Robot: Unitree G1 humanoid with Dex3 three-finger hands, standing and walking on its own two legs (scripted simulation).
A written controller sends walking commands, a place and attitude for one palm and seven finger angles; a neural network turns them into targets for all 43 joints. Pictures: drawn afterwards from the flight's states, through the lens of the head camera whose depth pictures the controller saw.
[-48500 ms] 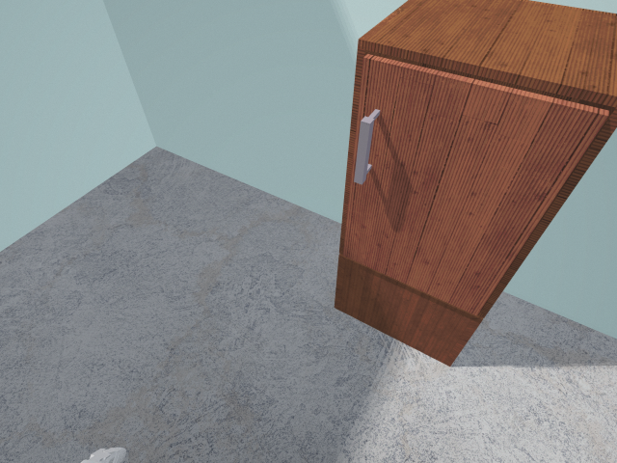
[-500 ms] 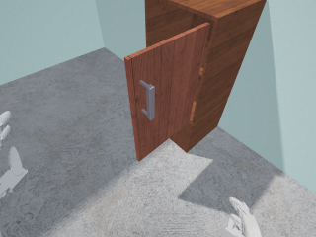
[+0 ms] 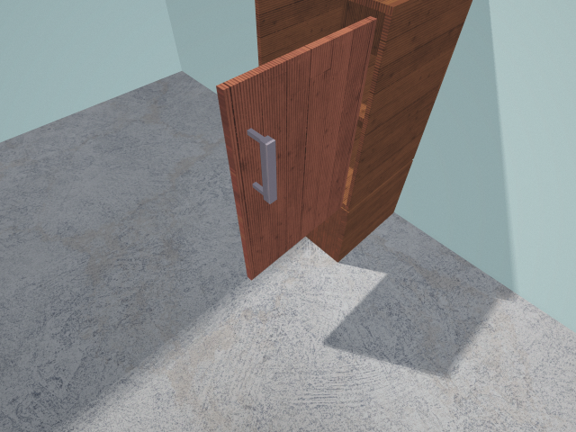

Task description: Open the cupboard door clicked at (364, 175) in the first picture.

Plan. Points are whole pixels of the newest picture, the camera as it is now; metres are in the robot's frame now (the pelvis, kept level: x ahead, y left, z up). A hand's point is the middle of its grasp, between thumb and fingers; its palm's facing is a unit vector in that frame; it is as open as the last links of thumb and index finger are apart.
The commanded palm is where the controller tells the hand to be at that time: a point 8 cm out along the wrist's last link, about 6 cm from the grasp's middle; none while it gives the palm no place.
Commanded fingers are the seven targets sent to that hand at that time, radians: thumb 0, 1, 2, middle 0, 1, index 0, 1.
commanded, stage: let the arm hang, fingers relaxed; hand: left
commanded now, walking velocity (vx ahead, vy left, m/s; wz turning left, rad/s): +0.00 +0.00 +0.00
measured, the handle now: (262, 167) +0.57 +0.06 +0.02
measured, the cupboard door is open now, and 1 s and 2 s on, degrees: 91 91 91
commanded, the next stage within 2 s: look to check the result in 0.82 s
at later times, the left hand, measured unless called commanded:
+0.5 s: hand out of the picture +0.00 +0.17 -0.16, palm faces +0.03 -0.97 -0.23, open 7.3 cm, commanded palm none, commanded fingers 0.00 0.90 0.90 -0.20 -0.30 -0.20 -0.30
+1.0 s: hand out of the picture +0.03 +0.16 -0.16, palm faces +0.03 -0.98 -0.21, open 7.3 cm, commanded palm none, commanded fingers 0.00 0.90 0.90 -0.20 -0.30 -0.20 -0.30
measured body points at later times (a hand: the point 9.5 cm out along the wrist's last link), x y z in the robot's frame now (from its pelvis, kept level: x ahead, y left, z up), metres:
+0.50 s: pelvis +0.01 -0.01 +0.01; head +0.03 -0.02 +0.46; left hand +0.00 +0.22 -0.15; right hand +0.00 -0.21 -0.16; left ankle +0.05 +0.11 -0.73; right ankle +0.03 -0.12 -0.73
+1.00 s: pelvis +0.03 -0.01 +0.01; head +0.05 -0.02 +0.46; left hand +0.03 +0.21 -0.15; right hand +0.03 -0.23 -0.16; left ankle +0.05 +0.11 -0.73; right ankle +0.03 -0.12 -0.73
